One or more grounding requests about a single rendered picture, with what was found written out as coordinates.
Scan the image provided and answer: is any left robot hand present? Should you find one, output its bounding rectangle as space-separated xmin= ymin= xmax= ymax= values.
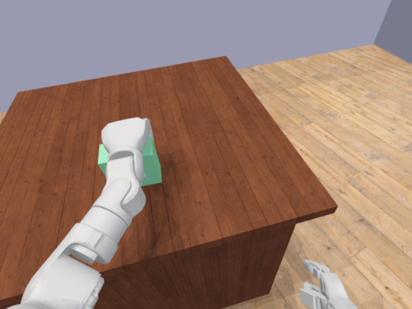
xmin=101 ymin=117 xmax=154 ymax=178

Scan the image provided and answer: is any sponge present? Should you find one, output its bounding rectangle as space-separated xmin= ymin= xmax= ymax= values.
xmin=98 ymin=136 xmax=162 ymax=186

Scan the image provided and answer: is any table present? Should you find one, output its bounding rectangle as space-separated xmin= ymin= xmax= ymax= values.
xmin=0 ymin=56 xmax=338 ymax=309

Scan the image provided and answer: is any right robot hand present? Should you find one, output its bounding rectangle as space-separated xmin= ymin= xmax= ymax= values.
xmin=300 ymin=259 xmax=349 ymax=309

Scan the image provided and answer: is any robot left forearm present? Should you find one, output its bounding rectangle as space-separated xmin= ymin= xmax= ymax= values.
xmin=21 ymin=147 xmax=146 ymax=304

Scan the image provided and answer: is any robot left upper arm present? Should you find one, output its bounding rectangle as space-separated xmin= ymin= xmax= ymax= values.
xmin=6 ymin=254 xmax=104 ymax=309

